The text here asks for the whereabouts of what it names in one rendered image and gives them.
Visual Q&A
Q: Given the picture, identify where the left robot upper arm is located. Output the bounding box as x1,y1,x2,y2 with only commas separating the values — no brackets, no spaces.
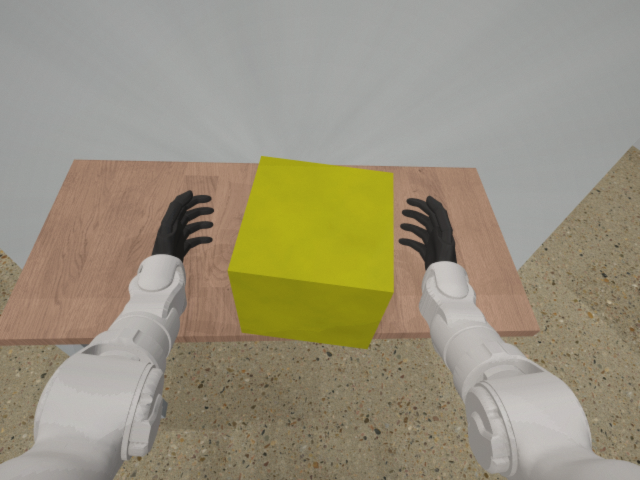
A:
0,353,164,480

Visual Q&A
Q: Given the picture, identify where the carton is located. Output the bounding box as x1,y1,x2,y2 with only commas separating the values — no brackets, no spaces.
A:
228,156,394,349

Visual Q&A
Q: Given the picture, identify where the table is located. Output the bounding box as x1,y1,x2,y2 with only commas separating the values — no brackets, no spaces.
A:
0,160,541,418

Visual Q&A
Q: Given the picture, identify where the right robot upper arm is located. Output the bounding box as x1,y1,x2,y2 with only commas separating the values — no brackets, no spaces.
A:
465,372,640,480

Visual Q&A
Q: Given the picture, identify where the left robot forearm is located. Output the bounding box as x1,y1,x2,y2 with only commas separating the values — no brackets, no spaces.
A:
34,254,187,442

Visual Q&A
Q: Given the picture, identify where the right robot forearm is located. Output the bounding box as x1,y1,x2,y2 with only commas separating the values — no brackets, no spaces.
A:
419,261,592,448

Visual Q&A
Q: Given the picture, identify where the left robot hand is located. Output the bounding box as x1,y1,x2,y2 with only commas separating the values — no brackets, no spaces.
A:
151,190,214,263

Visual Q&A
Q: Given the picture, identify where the right robot hand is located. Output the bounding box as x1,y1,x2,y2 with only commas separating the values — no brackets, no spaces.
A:
399,196,457,270

